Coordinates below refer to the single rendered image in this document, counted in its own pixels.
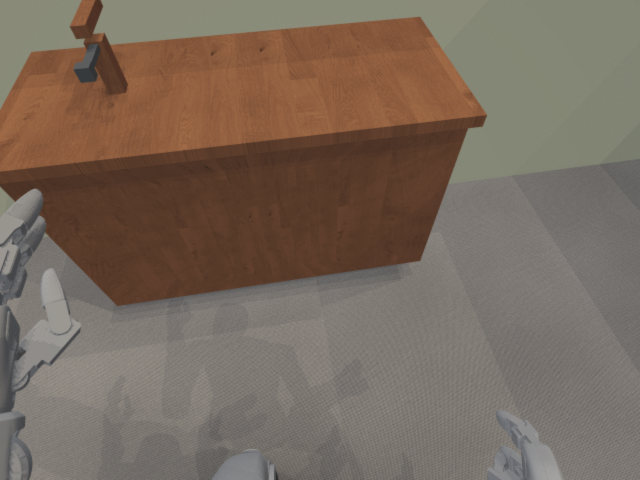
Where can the tap lever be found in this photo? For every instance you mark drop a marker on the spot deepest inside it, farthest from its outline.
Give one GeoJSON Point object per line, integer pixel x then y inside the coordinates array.
{"type": "Point", "coordinates": [85, 70]}

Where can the left robot thigh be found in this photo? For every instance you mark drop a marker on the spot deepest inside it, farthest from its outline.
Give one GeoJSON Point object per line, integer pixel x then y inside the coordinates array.
{"type": "Point", "coordinates": [246, 466]}

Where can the counter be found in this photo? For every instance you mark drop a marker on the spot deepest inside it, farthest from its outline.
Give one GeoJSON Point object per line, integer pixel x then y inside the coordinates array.
{"type": "Point", "coordinates": [210, 163]}

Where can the robot left forearm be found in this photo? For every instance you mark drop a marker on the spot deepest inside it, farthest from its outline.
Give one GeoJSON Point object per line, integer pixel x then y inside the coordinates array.
{"type": "Point", "coordinates": [15, 456]}

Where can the robot left hand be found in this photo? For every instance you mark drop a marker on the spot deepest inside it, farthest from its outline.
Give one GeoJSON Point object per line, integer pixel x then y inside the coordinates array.
{"type": "Point", "coordinates": [21, 231]}

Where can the left robot shin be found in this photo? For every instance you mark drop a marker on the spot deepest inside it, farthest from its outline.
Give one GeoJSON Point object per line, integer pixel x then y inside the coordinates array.
{"type": "Point", "coordinates": [252, 451]}

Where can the robot right hand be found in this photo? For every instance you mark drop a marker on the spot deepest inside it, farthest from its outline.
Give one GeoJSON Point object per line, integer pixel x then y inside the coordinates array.
{"type": "Point", "coordinates": [536, 462]}

